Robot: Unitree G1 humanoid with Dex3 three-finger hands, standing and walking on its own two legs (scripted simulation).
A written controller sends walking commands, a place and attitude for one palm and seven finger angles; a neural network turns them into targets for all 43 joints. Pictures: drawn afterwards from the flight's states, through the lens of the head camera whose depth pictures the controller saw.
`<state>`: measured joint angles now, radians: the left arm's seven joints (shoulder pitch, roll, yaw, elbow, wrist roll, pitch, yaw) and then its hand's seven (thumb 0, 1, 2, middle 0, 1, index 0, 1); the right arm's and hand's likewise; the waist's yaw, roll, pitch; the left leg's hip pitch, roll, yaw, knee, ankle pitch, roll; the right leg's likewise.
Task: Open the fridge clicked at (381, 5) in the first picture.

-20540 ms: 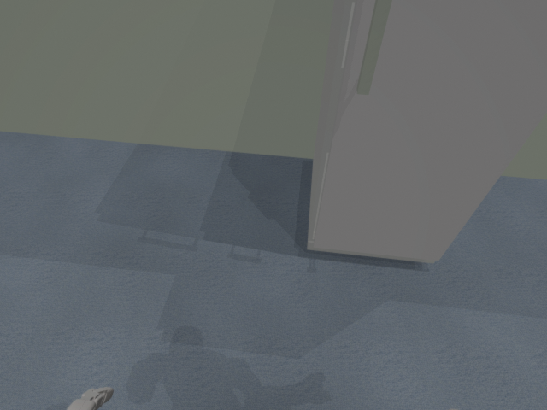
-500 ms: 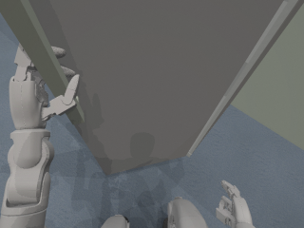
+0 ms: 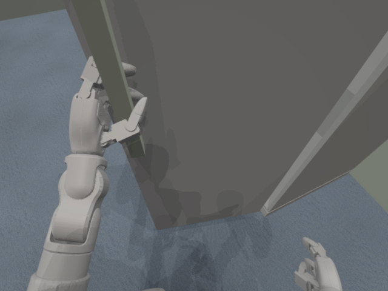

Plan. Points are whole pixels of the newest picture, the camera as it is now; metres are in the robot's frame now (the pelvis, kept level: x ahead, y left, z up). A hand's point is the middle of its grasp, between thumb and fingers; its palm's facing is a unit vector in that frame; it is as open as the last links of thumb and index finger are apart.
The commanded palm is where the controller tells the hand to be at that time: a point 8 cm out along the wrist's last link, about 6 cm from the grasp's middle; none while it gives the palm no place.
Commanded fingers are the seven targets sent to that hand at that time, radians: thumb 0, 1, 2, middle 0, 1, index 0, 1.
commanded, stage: stop walking and hold the door back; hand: left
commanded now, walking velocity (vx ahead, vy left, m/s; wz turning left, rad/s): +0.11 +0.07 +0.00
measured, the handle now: (112, 60) +0.38 +0.14 +0.27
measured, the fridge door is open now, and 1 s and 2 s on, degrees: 75 71 65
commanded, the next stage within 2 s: loosen the grip on the handle in 0.92 s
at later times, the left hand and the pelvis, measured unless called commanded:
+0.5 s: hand (132, 110) +0.35 +0.12 +0.20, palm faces +0.21 -0.96 -0.19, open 6.7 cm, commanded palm +0.35 +0.19 +0.18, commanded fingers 0.00 0.90 0.90 -0.45 -1.40 -0.45 -1.40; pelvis -0.09 -0.05 +0.00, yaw +6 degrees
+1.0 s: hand (131, 103) +0.36 +0.12 +0.20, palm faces +0.15 -0.98 -0.15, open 6.5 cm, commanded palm +0.33 +0.18 +0.19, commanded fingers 0.00 0.90 0.90 -0.45 -1.40 -0.45 -1.40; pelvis -0.11 -0.03 +0.00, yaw +3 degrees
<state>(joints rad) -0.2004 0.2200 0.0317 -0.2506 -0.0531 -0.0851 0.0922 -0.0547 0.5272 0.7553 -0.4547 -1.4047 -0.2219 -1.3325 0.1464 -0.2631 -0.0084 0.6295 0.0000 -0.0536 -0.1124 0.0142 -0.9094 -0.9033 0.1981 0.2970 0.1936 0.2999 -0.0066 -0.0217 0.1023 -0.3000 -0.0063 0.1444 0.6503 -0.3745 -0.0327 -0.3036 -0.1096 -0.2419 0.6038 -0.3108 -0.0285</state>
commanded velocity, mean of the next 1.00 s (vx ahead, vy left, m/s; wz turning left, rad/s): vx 0.13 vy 0.04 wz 0.00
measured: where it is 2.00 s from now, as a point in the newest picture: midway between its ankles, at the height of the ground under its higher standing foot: outside the picture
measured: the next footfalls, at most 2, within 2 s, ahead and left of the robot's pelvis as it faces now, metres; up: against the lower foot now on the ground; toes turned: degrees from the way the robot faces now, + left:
left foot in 0.02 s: +0.02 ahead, +0.09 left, +0.00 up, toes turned +7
right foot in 0.30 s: -0.01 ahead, -0.14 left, +0.00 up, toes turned +0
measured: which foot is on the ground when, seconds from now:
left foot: up 0.00-0.00, down 0.02-0.30, up 0.32-0.60, down 0.62-1.00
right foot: down 0.00-0.04, up 0.06-0.28, down 0.30-1.00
